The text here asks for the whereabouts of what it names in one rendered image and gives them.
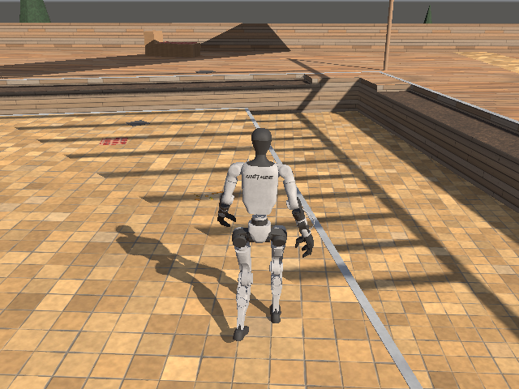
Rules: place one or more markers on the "left robot upper arm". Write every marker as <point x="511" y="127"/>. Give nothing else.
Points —
<point x="230" y="182"/>

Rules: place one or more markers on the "left robot hand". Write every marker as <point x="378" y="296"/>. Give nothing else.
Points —
<point x="222" y="222"/>

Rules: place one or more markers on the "robot right forearm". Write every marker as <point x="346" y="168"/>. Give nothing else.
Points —
<point x="301" y="220"/>

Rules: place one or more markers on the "robot left thigh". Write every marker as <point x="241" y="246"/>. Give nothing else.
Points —
<point x="243" y="252"/>

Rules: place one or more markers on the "robot head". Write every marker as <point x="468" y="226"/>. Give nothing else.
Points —
<point x="261" y="139"/>

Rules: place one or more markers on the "robot left forearm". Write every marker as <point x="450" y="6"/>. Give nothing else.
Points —
<point x="223" y="208"/>

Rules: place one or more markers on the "right robot hand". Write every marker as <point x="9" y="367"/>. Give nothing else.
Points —
<point x="309" y="244"/>

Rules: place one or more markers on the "right robot upper arm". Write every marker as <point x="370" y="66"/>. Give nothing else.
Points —
<point x="290" y="187"/>

